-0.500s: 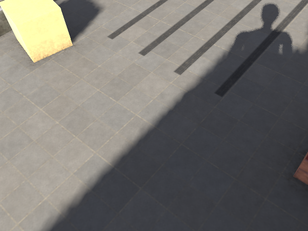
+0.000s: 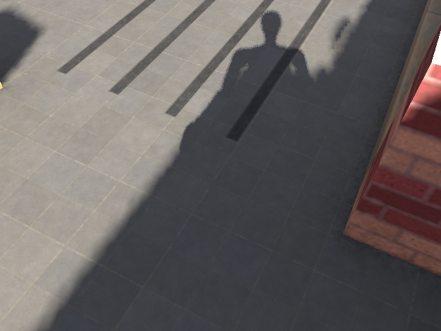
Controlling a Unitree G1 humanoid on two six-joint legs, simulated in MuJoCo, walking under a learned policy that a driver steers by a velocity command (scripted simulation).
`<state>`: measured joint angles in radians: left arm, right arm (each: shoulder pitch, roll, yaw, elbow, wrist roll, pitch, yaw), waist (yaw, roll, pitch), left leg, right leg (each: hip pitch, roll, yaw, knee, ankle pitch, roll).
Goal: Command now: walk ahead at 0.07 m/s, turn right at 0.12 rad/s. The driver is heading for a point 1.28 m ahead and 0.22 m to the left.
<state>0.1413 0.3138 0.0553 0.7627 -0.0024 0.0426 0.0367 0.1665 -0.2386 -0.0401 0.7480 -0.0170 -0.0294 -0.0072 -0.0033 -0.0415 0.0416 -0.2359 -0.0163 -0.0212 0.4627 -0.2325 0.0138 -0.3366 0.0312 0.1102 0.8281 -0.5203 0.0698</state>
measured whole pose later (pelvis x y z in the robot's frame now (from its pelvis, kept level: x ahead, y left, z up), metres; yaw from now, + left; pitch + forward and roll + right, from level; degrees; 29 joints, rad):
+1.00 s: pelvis +0.39 +0.11 +0.00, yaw +18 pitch +1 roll +1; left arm 0.13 0.29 0.04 0.71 0.00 -0.10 -0.02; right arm 0.30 -0.28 -0.04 0.76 0.00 -0.08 0.01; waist -0.06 -0.05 0.03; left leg -0.02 -0.12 -0.05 0.26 -0.26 0.09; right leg -0.66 -0.10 0.03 0.59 0.16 0.02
